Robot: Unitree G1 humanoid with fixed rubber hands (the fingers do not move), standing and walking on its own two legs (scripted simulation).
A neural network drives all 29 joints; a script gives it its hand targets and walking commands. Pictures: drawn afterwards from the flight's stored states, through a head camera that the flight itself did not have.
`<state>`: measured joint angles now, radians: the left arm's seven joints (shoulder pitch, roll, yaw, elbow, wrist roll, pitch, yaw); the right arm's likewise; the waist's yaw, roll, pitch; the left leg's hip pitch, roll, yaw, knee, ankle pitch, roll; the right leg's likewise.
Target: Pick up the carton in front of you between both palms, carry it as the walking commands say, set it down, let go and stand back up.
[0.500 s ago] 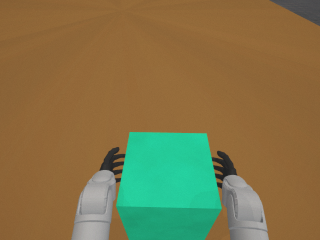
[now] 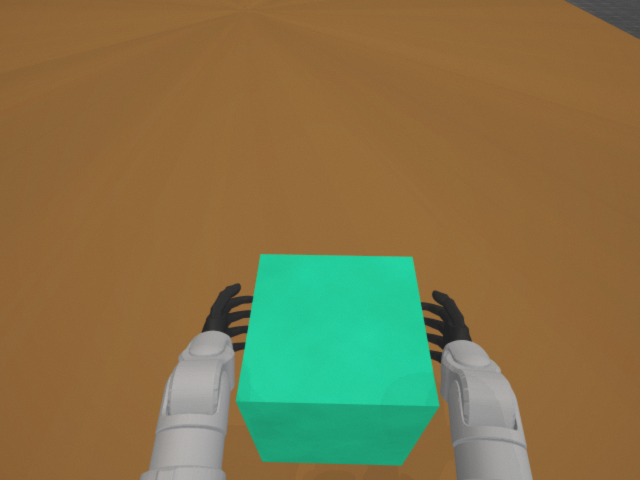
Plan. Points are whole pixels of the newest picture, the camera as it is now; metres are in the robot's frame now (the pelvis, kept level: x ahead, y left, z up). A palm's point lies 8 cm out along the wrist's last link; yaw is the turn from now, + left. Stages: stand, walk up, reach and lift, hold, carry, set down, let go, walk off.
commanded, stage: carry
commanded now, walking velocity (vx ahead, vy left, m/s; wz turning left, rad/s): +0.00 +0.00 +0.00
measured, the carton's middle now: (333, 364) +0.31 +0.00 -0.04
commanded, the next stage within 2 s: hold in 0.90 s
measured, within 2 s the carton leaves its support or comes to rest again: neither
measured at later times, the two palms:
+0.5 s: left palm (206, 346) +0.28 +0.16 +0.04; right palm (445, 354) +0.28 -0.14 +0.04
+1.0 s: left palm (190, 358) +0.27 +0.18 +0.04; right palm (433, 358) +0.28 -0.12 +0.04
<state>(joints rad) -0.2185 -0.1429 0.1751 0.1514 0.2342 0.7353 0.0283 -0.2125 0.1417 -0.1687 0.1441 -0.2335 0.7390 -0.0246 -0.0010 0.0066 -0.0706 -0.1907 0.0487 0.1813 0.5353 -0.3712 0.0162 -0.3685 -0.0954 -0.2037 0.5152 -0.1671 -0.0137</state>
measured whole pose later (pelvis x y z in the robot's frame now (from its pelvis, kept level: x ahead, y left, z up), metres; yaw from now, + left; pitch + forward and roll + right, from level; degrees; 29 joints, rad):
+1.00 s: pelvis -0.01 +0.02 +0.01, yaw +6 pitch -3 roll -1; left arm -0.24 -0.15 0.15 0.21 0.26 0.68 0.01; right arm -0.18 0.14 -0.18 0.11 -0.25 0.72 -0.02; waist -0.03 0.02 0.03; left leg -0.10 0.00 0.09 0.46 -0.31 0.05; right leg -0.22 -0.05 0.01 0.40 -0.11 0.01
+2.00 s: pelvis +0.00 -0.04 +0.01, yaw +16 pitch -6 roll +0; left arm -0.33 -0.17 0.30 0.35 0.32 0.69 -0.01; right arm -0.33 0.17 -0.27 0.32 -0.34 0.71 0.02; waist -0.02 0.03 0.01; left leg -0.05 -0.01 -0.15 0.38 -0.23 -0.03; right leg -0.12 0.02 0.06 0.35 -0.14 0.01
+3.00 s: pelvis -0.07 -0.06 -0.18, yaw +17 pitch +46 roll +2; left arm -1.00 -0.03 0.47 0.67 0.27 0.31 0.01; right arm -0.90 0.10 -0.53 0.50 -0.31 0.35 -0.03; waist -0.06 0.06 -0.16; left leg -1.72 -0.12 -0.11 1.42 -0.50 -0.06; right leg -1.79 0.06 0.13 1.37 -0.37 0.06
